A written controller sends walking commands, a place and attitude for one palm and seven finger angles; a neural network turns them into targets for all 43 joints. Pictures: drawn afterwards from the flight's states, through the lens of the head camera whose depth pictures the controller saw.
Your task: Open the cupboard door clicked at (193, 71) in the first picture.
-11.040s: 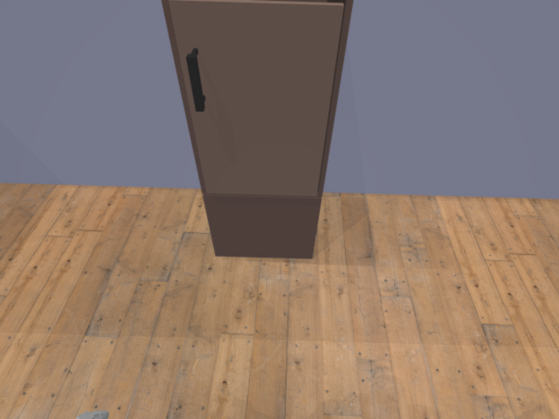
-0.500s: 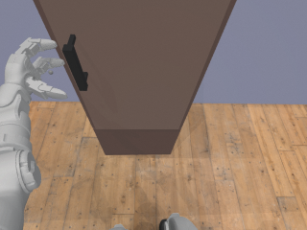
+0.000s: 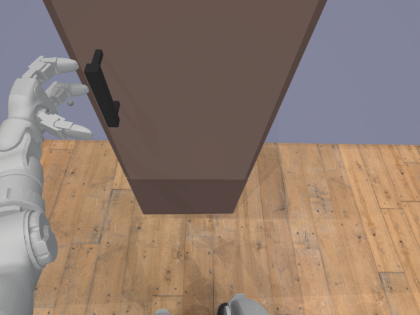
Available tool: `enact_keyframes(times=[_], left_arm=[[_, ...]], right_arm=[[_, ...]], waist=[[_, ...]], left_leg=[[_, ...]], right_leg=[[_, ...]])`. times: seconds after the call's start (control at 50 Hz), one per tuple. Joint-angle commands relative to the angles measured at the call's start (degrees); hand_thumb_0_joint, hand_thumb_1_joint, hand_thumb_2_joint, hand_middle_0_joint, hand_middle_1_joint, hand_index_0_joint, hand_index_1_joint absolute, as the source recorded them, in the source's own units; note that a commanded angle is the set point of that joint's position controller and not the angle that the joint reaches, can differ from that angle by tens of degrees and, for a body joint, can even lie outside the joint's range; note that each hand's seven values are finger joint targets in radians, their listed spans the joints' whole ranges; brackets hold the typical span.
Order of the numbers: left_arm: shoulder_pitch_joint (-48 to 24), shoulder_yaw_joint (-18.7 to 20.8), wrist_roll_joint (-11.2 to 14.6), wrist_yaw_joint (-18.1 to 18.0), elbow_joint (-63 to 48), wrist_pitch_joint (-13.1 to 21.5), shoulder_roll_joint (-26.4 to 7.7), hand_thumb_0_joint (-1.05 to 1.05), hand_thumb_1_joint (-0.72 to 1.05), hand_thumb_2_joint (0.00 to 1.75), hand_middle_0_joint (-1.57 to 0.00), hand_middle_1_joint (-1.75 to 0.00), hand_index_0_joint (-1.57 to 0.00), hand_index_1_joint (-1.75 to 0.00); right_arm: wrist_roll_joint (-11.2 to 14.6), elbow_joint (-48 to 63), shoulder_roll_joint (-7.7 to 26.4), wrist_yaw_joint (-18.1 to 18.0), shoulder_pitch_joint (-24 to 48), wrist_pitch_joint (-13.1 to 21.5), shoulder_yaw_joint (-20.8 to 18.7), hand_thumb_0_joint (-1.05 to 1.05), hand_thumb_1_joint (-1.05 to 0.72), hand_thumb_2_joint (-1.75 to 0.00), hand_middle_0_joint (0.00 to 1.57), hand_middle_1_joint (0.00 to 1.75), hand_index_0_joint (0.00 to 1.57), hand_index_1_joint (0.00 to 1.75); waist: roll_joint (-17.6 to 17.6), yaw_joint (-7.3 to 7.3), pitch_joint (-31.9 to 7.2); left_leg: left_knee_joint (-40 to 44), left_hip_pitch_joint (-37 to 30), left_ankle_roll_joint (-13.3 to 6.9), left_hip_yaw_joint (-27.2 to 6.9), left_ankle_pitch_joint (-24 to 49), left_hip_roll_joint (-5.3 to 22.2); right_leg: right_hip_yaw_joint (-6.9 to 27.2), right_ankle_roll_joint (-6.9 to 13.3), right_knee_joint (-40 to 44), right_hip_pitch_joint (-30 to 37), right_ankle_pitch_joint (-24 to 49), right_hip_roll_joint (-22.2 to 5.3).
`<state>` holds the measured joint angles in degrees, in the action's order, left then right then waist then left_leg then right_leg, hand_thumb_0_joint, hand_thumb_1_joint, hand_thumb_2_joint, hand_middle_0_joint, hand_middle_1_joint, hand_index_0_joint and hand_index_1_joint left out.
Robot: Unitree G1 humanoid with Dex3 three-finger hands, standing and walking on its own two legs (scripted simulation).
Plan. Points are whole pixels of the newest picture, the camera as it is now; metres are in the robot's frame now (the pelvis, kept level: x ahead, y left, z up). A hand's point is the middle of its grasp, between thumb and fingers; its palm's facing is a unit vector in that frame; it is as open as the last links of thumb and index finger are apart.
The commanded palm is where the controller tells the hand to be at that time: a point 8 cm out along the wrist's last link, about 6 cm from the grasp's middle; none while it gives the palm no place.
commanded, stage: move the hooked fingers beside the handle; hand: left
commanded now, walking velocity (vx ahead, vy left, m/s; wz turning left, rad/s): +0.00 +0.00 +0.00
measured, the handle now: (106, 91) +0.51 +0.17 +0.11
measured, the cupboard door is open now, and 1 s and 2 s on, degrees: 0 0 0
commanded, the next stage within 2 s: slide the fingers in behind the handle in 0.30 s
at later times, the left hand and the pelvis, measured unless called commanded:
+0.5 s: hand (70, 105) +0.47 +0.23 +0.11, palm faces -0.04 -1.00 +0.01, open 14.0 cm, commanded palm +0.45 +0.28 +0.10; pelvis +0.00 +0.00 +0.00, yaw +0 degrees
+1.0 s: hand (77, 106) +0.47 +0.22 +0.11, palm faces +0.00 -1.00 +0.00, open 14.1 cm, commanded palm +0.45 +0.24 +0.10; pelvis +0.00 +0.00 +0.00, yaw +2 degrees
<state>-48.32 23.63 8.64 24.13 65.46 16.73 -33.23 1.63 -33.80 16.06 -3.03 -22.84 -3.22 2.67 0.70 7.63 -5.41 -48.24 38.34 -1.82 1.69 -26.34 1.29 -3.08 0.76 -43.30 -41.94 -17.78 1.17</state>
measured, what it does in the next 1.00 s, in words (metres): stands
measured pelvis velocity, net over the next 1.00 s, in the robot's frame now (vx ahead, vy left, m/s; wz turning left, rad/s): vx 0.00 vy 0.00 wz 0.03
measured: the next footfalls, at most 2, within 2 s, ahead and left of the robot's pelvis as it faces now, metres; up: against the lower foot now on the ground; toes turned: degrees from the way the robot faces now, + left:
none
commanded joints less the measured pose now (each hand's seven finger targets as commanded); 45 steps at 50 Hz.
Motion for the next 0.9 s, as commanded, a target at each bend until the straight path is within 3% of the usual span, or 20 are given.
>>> enact_keyframes(times=[0.0, 0.06, 0.1, 0.14, 0.16, 0.2, 0.26, 0.32, 0.36, 0.38, 0.46, 0.5, 0.54, 0.56, 0.62, 0.68, 0.74, 0.76, 0.86, 0.88], left_arm=[[-23.5, 1.61, 2.11, 0.72, -11.31, 3.81, -15.08, 0.0, -0.5, 0.3, -0.3, -1.2, -0.3, -1.2], [-23.52, 2.21, 2.03, 0.95, -11.64, 3.65, -16.06, 0.0, -0.5, 0.3, -0.3, -1.2, -0.3, -1.2], [-24.71, 0.14, 1.7, 1.01, -11.18, 3.19, -14.24, 0.0, -0.5, 0.3, -0.3, -1.2, -0.3, -1.2], [-25.75, 2.46, 1.93, 0.66, -12.72, 3.9, -17.1, 0.0, -0.5, 0.3, -0.3, -1.2, -0.3, -1.2], [-25.6, 2.57, 1.87, 0.74, -13.91, 4.2, -16.98, 0.0, -0.5, 0.3, -0.3, -1.2, -0.3, -1.2], [-26.06, 1.3, 1.94, 0.85, -14.32, 4.41, -15.5, 0.0, -0.5, 0.3, -0.3, -1.2, -0.3, -1.2], [-25.24, 2.11, 2.22, 0.93, -15.65, 4.8, -15.91, 0.0, -0.5, 0.3, -0.3, -1.2, -0.3, -1.2], [-23.53, 0.21, 2.52, 1.0, -14.65, 3.83, -13.04, 0.0, -0.5, 0.3, -0.3, -1.2, -0.3, -1.2], [-22.3, 1.81, 2.47, 0.73, -12.98, 3.36, -15.02, 0.0, -0.5, 0.3, -0.3, -1.2, -0.3, -1.2], [-22.9, 0.79, 2.33, 0.64, -12.99, 3.19, -13.93, 0.0, -0.5, 0.3, -0.3, -1.2, -0.3, -1.2], [-24.04, 1.44, 2.5, 0.07, -14.72, 3.89, -14.4, 0.0, -0.5, 0.3, -0.3, -1.2, -0.3, -1.2], [-23.85, 1.3, 2.36, -0.17, -13.48, 4.0, -14.21, 0.0, -0.5, 0.3, -0.3, -1.2, -0.3, -1.2], [-24.81, -0.13, 2.66, -0.39, -15.15, 4.61, -12.09, 0.0, -0.5, 0.3, -0.3, -1.2, -0.3, -1.2], [-24.87, 1.03, 2.26, -0.59, -15.18, 4.81, -13.52, 0.0, -0.5, 0.3, -0.3, -1.2, -0.3, -1.2], [-24.57, -1.46, 2.14, -1.09, -14.22, 4.25, -9.97, 0.0, -0.5, 0.3, -0.3, -1.2, -0.3, -1.2], [-26.04, -2.07, 1.92, -1.99, -15.68, 4.42, -9.0, 0.0, -0.5, 0.3, -0.3, -1.2, -0.3, -1.2], [-25.08, -2.96, 2.26, -2.37, -14.67, 4.34, -7.52, 0.0, -0.5, 0.3, -0.3, -1.2, -0.3, -1.2], [-26.67, -4.09, 2.07, -2.3, -15.53, 4.38, -6.34, 0.0, -0.5, 0.3, -0.3, -1.2, -0.3, -1.2], [-28.53, -6.25, 1.68, -3.1, -15.37, 4.53, -3.93, 0.0, -0.5, 0.3, -0.3, -1.2, -0.3, -1.2], [-28.77, -7.66, 1.71, -3.18, -15.17, 4.42, -2.05, 0.0, -0.5, 0.3, -0.3, -1.2, -0.3, -1.2]], right_arm=[[-0.16, 3.46, 10.23, -0.61, -7.79, 1.31, -3.45, 0.0, -0.9, -0.9, 0.2, 0.3, 0.2, 0.3], [-0.09, 3.78, 10.39, -0.74, -7.51, 1.26, -3.56, 0.0, -0.9, -0.9, 0.2, 0.3, 0.2, 0.3], [-0.07, 3.69, 10.21, -0.7, -7.24, 1.18, -3.34, 0.0, -0.9, -0.9, 0.2, 0.3, 0.2, 0.3], [-0.19, 3.82, 10.46, -0.91, -7.6, 1.18, -3.5, 0.0, -0.9, -0.9, 0.2, 0.3, 0.2, 0.3], [-0.28, 4.02, 10.28, -0.73, -7.45, 1.19, -3.53, 0.0, -0.9, -0.9, 0.2, 0.3, 0.2, 0.3], [-0.21, 3.73, 10.11, -0.7, -7.21, 1.21, -3.58, 0.0, -0.9, -0.9, 0.2, 0.3, 0.2, 0.3], [-0.23, 3.67, 10.15, -0.56, -7.31, 1.24, -3.69, 0.0, -0.9, -0.9, 0.2, 0.3, 0.2, 0.3], [-0.11, 3.66, 10.01, -0.35, -6.98, 1.1, -3.71, 0.0, -0.9, -0.9, 0.2, 0.3, 0.2, 0.3], [-0.05, 3.67, 10.32, -0.52, -7.14, 0.89, -3.68, 0.0, -0.9, -0.9, 0.2, 0.3, 0.2, 0.3], [-0.02, 3.73, 10.19, -0.52, -7.09, 0.85, -3.64, 0.0, -0.9, -0.9, 0.2, 0.3, 0.2, 0.3], [-0.24, 3.78, 10.17, -0.54, -7.07, 1.12, -3.69, 0.0, -0.9, -0.9, 0.2, 0.3, 0.2, 0.3], [-0.24, 3.71, 10.09, -0.51, -7.01, 1.18, -3.53, 0.0, -0.9, -0.9, 0.2, 0.3, 0.2, 0.3], [-0.31, 4.09, 9.89, -0.48, -6.91, 1.51, -3.56, 0.0, -0.9, -0.9, 0.2, 0.3, 0.2, 0.3], [-0.36, 3.59, 10.01, -0.46, -7.02, 1.48, -3.72, 0.0, -0.9, -0.9, 0.2, 0.3, 0.2, 0.3], [-0.29, 3.38, 9.78, -0.21, -6.93, 1.54, -3.75, 0.0, -0.9, -0.9, 0.2, 0.3, 0.2, 0.3], [-0.44, 3.0, 9.76, -0.06, -7.18, 1.82, -3.88, 0.0, -0.9, -0.9, 0.2, 0.3, 0.2, 0.3], [-0.36, 2.82, 9.79, -0.06, -7.41, 1.89, -3.94, 0.0, -0.9, -0.9, 0.2, 0.3, 0.2, 0.3], [-0.42, 2.59, 9.65, 0.02, -7.06, 1.99, -3.95, 0.0, -0.9, -0.9, 0.2, 0.3, 0.2, 0.3], [-0.5, 1.55, 9.73, 0.06, -7.21, 2.37, -4.11, 0.0, -0.9, -0.9, 0.2, 0.3, 0.2, 0.3], [-0.53, 1.48, 9.5, 0.23, -7.17, 2.49, -4.04, 0.0, -0.9, -0.9, 0.2, 0.3, 0.2, 0.3]], waist=[[4.82, -0.03, -22.65], [5.33, -0.46, -22.96], [6.05, 0.48, -20.93], [5.0, -0.11, -23.08], [7.12, -0.57, -25.43], [6.85, 0.09, -24.94], [8.9, -0.73, -26.71], [7.86, -0.36, -24.02], [5.17, -0.71, -22.73], [5.55, -0.34, -21.97], [5.8, -0.48, -23.37], [4.81, -0.4, -21.89], [6.02, -0.11, -22.57], [6.53, -0.57, -23.79], [6.6, 0.24, -21.95], [7.64, 0.13, -23.67], [4.51, 0.62, -22.59], [6.65, 0.9, -22.85], [6.51, 1.65, -22.28], [7.27, 1.82, -22.19]], left_leg=[[5.12, -9.73, 0.84, -3.16, 27.38, -0.23], [4.89, -8.95, 0.66, -2.73, 27.1, -0.39], [5.03, -8.51, 0.66, -2.74, 25.44, -0.41], [4.59, -8.42, 0.61, -3.06, 26.73, -0.51], [4.58, -10.0, 0.83, -3.01, 27.63, -0.49], [4.33, -10.67, 0.89, -3.1, 28.01, -0.31], [4.25, -12.85, 1.33, -3.57, 31.13, -0.14], [4.69, -12.21, 1.28, -3.41, 30.16, -0.08], [5.0, -10.26, 1.08, -3.51, 28.74, -0.11], [5.21, -9.83, 0.91, -3.26, 27.64, -0.27], [5.32, -9.91, 0.91, -3.18, 26.14, -0.36], [5.54, -8.38, 0.82, -3.17, 24.38, -0.45], [5.4, -9.73, 0.8, -3.22, 25.35, -0.51], [5.29, -10.62, 1.13, -3.54, 26.2, -0.27], [5.29, -11.31, 1.25, -3.65, 25.88, -0.12], [5.22, -12.84, 1.51, -4.12, 26.84, -0.11], [5.02, -11.94, 1.17, -4.21, 27.35, -0.11], [5.08, -12.58, 1.32, -3.99, 26.7, -0.09], [4.9, -14.19, 1.67, -4.99, 26.63, 0.12], [5.01, -14.68, 1.84, -5.2, 26.59, -0.01]], right_leg=[[1.91, 0.66, 1.57, 15.88, 20.69, 0.85], [2.26, 0.66, 1.37, 16.51, 21.44, 0.69], [2.13, 0.57, 1.71, 14.77, 19.96, 0.64], [2.19, 0.88, 1.04, 16.78, 21.18, 0.74], [2.34, 0.77, 0.96, 16.94, 21.6, 0.69], [2.24, 0.62, 1.11, 15.87, 21.42, 0.71], [1.94, 0.89, 0.76, 15.64, 21.98, 0.85], [1.62, 0.7, 1.36, 14.69, 21.02, 0.88], [1.5, 0.82, 1.35, 15.48, 20.65, 0.9], [1.63, 0.75, 1.57, 15.23, 20.36, 0.84], [1.82, 0.84, 1.63, 16.0, 19.71, 0.79], [1.82, 0.85, 1.64, 16.33, 19.07, 0.78], [1.72, 1.02, 1.56, 15.61, 18.8, 0.87], [1.76, 0.97, 1.33, 15.56, 19.06, 0.84], [1.42, 0.83, 1.66, 13.1, 17.83, 0.9], [1.25, 0.9, 1.39, 12.65, 17.51, 0.88], [1.07, 0.97, 1.52, 13.18, 18.07, 1.02], [1.25, 0.79, 1.61, 12.31, 17.83, 0.9], [0.74, 0.95, 1.53, 9.53, 16.0, 0.88], [0.65, 0.97, 1.56, 9.11, 15.56, 0.88]])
